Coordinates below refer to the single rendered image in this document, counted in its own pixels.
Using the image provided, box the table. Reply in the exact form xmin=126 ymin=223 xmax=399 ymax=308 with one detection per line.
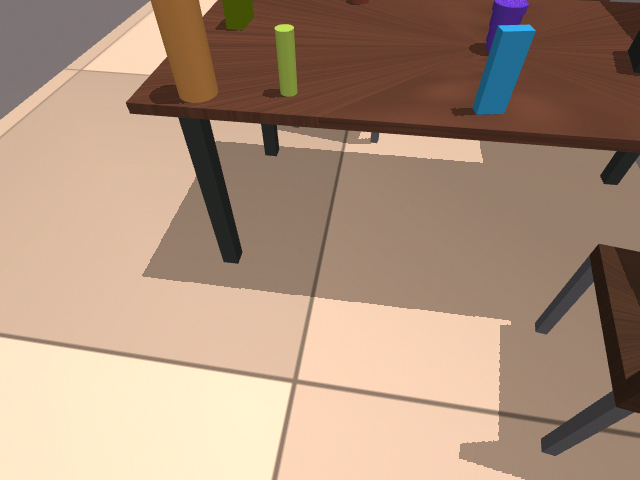
xmin=126 ymin=0 xmax=640 ymax=264

